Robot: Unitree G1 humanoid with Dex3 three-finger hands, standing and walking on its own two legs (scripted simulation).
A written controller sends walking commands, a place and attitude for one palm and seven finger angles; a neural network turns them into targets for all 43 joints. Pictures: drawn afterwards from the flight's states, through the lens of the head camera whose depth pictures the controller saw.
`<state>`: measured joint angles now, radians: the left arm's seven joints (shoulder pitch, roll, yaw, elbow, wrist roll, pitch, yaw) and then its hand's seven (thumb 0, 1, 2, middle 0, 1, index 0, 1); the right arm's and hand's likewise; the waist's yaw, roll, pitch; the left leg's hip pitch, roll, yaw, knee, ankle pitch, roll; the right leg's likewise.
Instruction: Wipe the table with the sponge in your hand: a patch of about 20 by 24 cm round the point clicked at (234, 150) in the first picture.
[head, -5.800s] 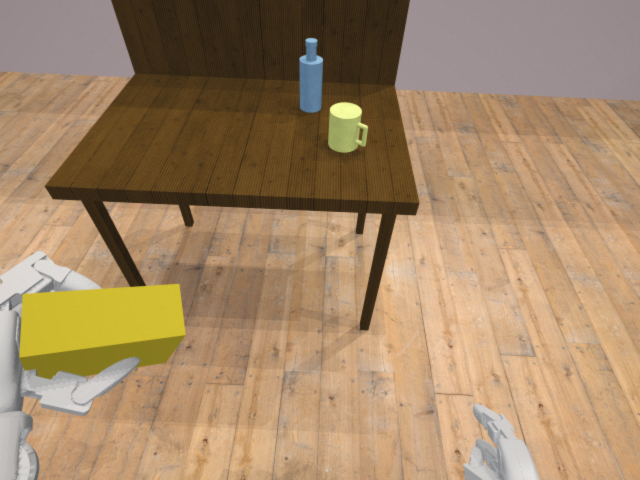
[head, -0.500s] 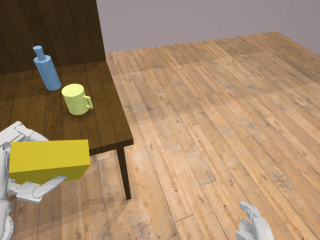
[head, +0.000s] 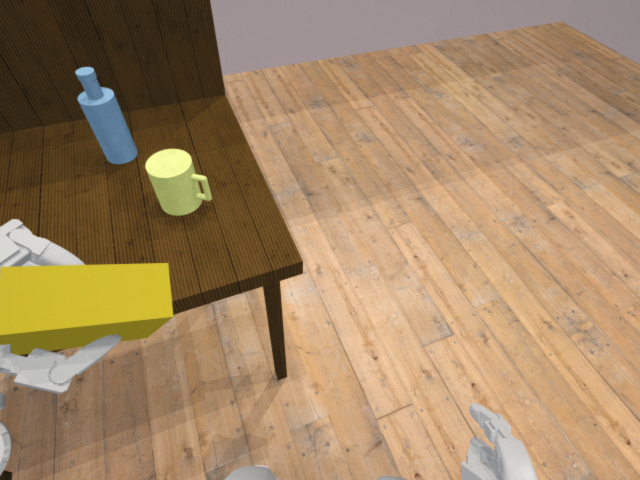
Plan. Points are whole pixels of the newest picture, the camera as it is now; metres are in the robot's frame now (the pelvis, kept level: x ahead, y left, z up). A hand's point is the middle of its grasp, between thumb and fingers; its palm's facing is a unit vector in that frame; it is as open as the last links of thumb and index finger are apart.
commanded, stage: shuffle to correct the standing spot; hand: left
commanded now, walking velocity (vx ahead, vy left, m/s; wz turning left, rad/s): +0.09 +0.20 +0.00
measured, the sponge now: (111, 307) +0.24 +0.22 +0.14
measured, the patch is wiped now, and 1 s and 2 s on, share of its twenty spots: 0.00 0.00 0.00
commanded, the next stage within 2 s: none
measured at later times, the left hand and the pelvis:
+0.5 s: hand out of the picture +0.21 +0.36 +0.18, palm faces +0.42 -0.81 -0.41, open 9.6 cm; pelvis -0.01 +0.11 +0.00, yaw +2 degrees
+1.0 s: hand out of the picture +0.21 +0.47 +0.18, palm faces +0.42 -0.80 -0.43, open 9.6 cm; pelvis -0.01 +0.23 +0.00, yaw +3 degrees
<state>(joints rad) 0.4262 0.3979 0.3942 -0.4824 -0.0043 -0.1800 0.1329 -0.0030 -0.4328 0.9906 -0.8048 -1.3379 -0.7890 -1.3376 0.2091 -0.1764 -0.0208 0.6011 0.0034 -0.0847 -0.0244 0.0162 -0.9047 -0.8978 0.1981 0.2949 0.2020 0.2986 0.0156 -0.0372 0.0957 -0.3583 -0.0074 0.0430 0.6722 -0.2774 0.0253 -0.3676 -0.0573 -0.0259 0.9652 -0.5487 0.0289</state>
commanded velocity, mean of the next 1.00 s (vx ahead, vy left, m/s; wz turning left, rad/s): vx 0.13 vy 0.17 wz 0.00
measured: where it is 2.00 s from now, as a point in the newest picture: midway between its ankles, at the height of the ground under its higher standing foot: outside the picture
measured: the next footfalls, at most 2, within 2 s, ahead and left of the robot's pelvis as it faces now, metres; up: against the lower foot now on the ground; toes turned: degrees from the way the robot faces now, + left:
right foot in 0.08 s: +0.04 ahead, -0.09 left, +0.00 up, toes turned -5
left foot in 0.36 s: +0.08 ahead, +0.25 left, +0.00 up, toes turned +5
